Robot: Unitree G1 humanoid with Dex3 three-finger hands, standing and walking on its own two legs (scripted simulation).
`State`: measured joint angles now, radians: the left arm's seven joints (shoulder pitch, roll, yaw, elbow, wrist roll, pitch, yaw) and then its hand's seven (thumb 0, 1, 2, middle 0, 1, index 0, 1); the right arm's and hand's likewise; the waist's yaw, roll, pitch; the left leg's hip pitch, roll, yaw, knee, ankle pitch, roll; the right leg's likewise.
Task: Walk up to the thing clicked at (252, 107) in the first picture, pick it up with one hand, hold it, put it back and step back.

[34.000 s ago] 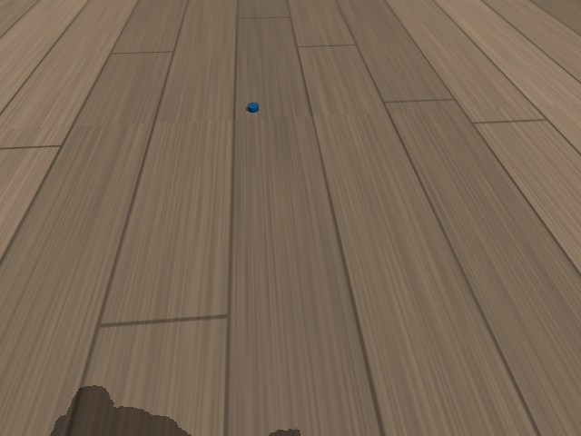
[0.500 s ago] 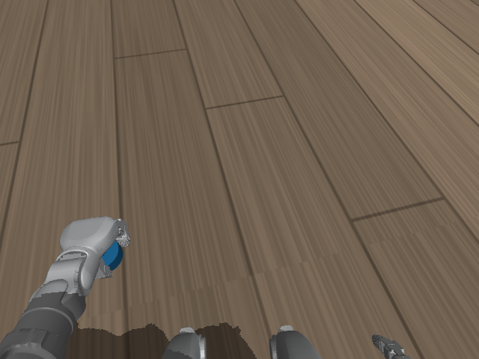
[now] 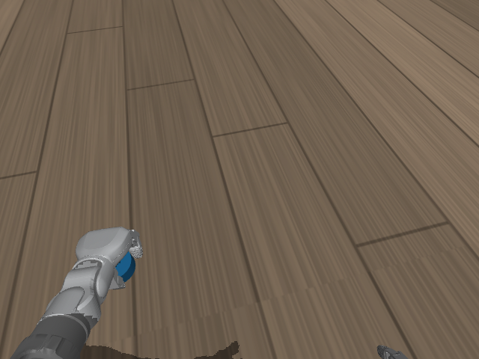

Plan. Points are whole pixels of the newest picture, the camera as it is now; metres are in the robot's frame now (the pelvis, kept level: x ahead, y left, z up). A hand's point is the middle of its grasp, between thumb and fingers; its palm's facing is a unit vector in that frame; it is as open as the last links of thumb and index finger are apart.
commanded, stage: hold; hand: left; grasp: from above
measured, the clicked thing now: (116, 265) +0.33 +0.24 -0.10
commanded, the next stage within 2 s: crouch in 1.76 s
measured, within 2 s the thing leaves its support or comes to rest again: neither
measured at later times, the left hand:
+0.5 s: hand (111, 260) +0.31 +0.22 -0.03, palm faces -0.44 -0.05 -0.89, open 7.8 cm
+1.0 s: hand (111, 265) +0.30 +0.21 -0.01, palm faces -0.43 -0.05 -0.90, open 7.8 cm
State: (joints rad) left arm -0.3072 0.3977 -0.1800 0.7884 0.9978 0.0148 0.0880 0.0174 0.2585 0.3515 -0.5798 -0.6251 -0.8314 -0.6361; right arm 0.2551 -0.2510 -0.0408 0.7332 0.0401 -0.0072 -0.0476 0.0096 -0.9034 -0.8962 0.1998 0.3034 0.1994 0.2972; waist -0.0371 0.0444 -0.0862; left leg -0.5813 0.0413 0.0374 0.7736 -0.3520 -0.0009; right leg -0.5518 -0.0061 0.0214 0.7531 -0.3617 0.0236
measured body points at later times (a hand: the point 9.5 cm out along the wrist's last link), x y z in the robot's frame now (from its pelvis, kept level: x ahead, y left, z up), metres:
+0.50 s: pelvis +0.01 +0.00 +0.02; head +0.03 -0.02 +0.46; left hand +0.33 +0.22 +0.02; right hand +0.14 -0.26 -0.10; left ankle +0.02 +0.12 -0.71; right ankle +0.01 -0.14 -0.71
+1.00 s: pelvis +0.00 -0.01 +0.02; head +0.02 -0.03 +0.47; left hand +0.31 +0.21 +0.04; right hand +0.15 -0.26 -0.09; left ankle +0.02 +0.12 -0.71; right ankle +0.01 -0.14 -0.71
